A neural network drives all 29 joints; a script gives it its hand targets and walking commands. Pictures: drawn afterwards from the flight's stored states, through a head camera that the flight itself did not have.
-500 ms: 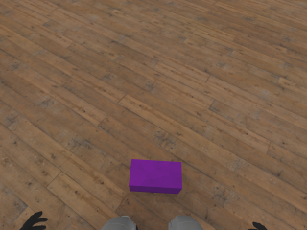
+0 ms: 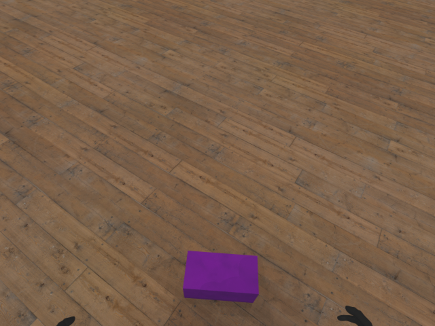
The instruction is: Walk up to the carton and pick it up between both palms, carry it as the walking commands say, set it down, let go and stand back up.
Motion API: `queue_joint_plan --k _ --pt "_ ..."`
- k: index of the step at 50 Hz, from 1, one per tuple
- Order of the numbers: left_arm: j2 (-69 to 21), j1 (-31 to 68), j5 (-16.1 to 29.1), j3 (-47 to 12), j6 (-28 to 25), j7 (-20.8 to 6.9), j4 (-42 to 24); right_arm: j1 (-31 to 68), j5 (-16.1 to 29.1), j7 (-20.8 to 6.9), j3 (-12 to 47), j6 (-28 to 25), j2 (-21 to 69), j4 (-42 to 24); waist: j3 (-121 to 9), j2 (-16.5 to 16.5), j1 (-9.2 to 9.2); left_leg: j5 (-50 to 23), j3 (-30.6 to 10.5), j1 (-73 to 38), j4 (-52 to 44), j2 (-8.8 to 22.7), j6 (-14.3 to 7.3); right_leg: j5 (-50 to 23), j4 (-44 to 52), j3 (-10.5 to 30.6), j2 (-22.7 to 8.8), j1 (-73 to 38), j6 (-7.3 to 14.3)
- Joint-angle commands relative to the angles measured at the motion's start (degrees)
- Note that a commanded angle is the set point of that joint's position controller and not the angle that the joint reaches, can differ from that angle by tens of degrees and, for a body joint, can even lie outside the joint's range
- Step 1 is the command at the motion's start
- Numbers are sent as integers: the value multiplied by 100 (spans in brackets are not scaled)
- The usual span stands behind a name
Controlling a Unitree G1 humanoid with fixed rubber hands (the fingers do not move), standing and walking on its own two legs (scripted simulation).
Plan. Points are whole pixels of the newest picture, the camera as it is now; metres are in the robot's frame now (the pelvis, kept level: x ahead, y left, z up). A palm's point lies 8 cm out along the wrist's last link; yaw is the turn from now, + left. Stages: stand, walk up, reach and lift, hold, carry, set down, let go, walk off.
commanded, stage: stand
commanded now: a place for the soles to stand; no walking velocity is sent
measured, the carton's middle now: (220, 277) +0.41 -0.05 -0.71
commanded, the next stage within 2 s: reach and lift in 0.20 s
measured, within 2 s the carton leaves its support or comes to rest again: neither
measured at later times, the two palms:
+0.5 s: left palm (73, 310) +0.17 +0.28 -0.12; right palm out of the picture +0.14 -0.28 -0.12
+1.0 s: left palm (104, 279) +0.25 +0.25 -0.18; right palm (324, 275) +0.26 -0.27 -0.18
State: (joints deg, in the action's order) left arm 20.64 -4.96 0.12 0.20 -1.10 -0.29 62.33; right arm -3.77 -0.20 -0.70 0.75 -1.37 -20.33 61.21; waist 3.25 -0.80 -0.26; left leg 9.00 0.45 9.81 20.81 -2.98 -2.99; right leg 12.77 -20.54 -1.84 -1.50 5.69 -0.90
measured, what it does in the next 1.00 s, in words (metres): lowers itself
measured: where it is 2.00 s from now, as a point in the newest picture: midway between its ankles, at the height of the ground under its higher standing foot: outside the picture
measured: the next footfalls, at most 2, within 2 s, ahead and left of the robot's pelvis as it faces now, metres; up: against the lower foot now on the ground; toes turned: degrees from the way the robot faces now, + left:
none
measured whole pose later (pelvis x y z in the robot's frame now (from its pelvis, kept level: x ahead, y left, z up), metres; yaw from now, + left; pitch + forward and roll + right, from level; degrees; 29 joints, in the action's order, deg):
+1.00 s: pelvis -0.05 -0.03 -0.08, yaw -2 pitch +19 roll +0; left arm 22.1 20.7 2.5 11.5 13.8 -6.4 37.0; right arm 21.7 2.4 1.3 -6.4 15.4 -14.5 34.3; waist 6.8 -2.4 -2.1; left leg 18.8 0.7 56.8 56.6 1.1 -0.2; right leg 23.4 -58.4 -1.9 1.8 54.0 1.9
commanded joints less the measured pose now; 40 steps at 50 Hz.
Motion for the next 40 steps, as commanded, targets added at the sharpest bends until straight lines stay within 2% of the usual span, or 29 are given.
queue_joint_plan --k 1,2,4,5,7,10,11,12,13,15,16,18,19,21,23,24,25,26,27,28,29,30,31,33,35,36,37,39,40 --pt "1164 136 -8 188 -96 66 -211 274 -6 67 -231 -134 -1182 -272 -579 450 17 -536 -1008 -194 -547 1042 97 -436 388 533 -644 -56 314" --pt "1185 194 -13 207 -109 64 -183 252 24 55 -194 -134 -1169 -291 -555 169 47 -588 -1071 -212 -616 1053 104 -471 365 473 -620 -87 306" --pt "1161 133 -1 189 -87 61 -135 325 -15 59 -229 -144 -1277 -297 -593 378 -6 -754 -954 -316 -561 1011 109 -673 445 510 -643 -129 270" --pt "1207 126 0 228 -107 64 -131 306 -17 62 -218 -140 -1221 -267 -549 137 -45 -991 -975 -361 -529 1045 92 -598 401 490 -655 -73 282" --pt "1169 118 3 214 -95 74 -129 230 -14 77 -253 -126 -1251 -213 -647 230 -13 -1328 -798 -459 -405 999 119 -1001 461 484 -716 -161 275" --pt "1198 312 -13 176 -96 65 -114 218 24 88 -254 -93 -1266 -202 -511 192 48 -871 -919 -208 -466 973 116 -729 520 489 -688 -153 255" --pt "833 1831 140 596 270 -146 -2124 1359 -73 -147 -716 230 -737 -2212 99 -196 34 711 379 506 570 140 391 825 -443 -129 160 1690 62" --pt "760 1571 74 644 677 -142 -2928 1087 -91 -213 -603 648 -702 -2487 167 128 132 1265 427 304 612 276 395 1366 -428 -16 146 1803 125" --pt "808 1589 63 664 976 -175 -2924 1209 -150 -217 -521 900 -633 -2420 258 184 25 1467 495 182 648 338 382 1645 -336 118 107 1892 148" --pt "1026 868 45 818 1320 -298 -3182 573 -254 -218 -790 1217 -1007 -2795 150 -262 124 1118 472 -19 799 233 282 1366 -409 6 90 1921 201" --pt "1142 705 61 1066 1392 -271 -3328 568 -219 -249 -877 1249 -1156 -3119 -250 -271 164 913 278 -426 853 205 294 1297 -511 28 152 2094 216" --pt "1056 179 -151 1133 1564 -265 -3353 -11 -296 -269 -932 1410 -1056 -2989 -473 165 99 428 127 -913 923 223 354 1036 -478 88 148 2415 352" --pt "902 -7 -252 1175 1585 -245 -3652 -43 -360 -308 -992 1412 -1041 -3175 -670 273 -52 130 59 -1073 1097 191 381 931 -605 136 187 2387 327" --pt "658 -243 -250 1216 1545 -188 -3683 -81 -442 -359 -1075 1446 -1012 -3278 -1201 451 -10 -760 -131 -558 1349 362 412 218 -1277 177 460 2290 260" --pt "579 -299 -243 1402 1495 -205 -3826 521 -528 -324 -1174 1365 -1111 -3812 -1594 183 -351 -1333 -70 -70 1738 369 325 -125 -1640 289 490 2158 180" --pt "446 -30 -235 1339 1464 -190 -3995 574 -401 -378 -1060 1332 -925 -3693 -1569 545 -370 -1263 -94 -218 1786 387 352 95 -1731 298 432 2398 203" --pt "332 -179 -104 1286 1471 -148 -3949 528 -522 -339 -1277 1295 -1229 -3759 -1911 343 -159 -1863 -240 -369 1869 446 400 -65 -1931 142 516 2616 142" --pt "340 -111 -166 1368 1472 -161 -3848 803 -416 -380 -1029 1291 -1043 -3871 -1876 374 -307 -1617 -310 -320 1913 503 416 314 -2079 204 439 2992 156" --pt "266 159 -128 1441 1489 -139 -4073 1026 -307 -396 -1033 1293 -1082 -3969 -2034 422 -326 -1772 -261 -301 2001 473 398 284 -2096 218 448 3061 149" --pt "250 237 -122 1304 1479 -136 -4066 861 -325 -377 -1087 1323 -1017 -3755 -1872 536 -144 -1981 -246 -27 2139 452 407 97 -2232 225 440 3110 118" --pt "200 -9 -123 1412 1421 -141 -3804 982 -305 -355 -991 1273 -936 -3827 -1953 295 -395 -2187 -200 167 2296 343 365 -41 -2309 220 458 3035 54" --pt "236 231 -3 1425 1412 -179 -3994 1029 -173 -356 -871 1274 -764 -3878 -2271 288 -426 -2318 -179 165 2474 315 319 -249 -2366 292 436 3086 51" --pt "340 264 85 1437 1329 -195 -3967 948 -122 -299 -841 1256 -718 -3949 -2561 9 -333 -2678 -193 362 2586 309 260 -791 -2444 321 442 3043 31" --pt "452 232 77 1553 1190 -185 -3761 844 -112 -253 -858 1153 -558 -3807 -2937 -190 -383 -3170 -202 730 2857 206 245 -1663 -2702 363 423 2955 -15" --pt "449 494 167 1533 1158 -139 -3646 947 -101 -186 -1028 1105 -696 -3598 -3008 -430 -162 -3843 -439 442 2973 302 250 -1447 -2799 264 524 3772 -88" --pt "580 923 129 1576 1079 -163 -3892 1187 -53 -139 -1089 1104 -626 -3553 -3071 -120 -240 -3744 -478 430 3107 350 252 -1140 -2864 325 495 4036 -36" --pt "517 796 158 1550 1099 -160 -3688 1017 -55 -82 -1117 1118 -624 -3398 -3242 -72 -99 -3941 -434 552 3122 304 290 -1400 -2820 319 466 4014 -12" --pt "853 1747 220 1602 1029 -270 -3811 1715 38 -22 -1078 1145 -573 -3658 -3435 -323 -45 -2675 -275 1259 3211 294 225 -1301 -2954 403 401 3893 -49" --pt "1012 2127 155 1537 1035 -313 -3566 1916 29 43 -1036 1164 -416 -3554 -3128 -173 -30 -1936 -139 1688 3198 261 202 -1141 -2842 452 299 3915 -40"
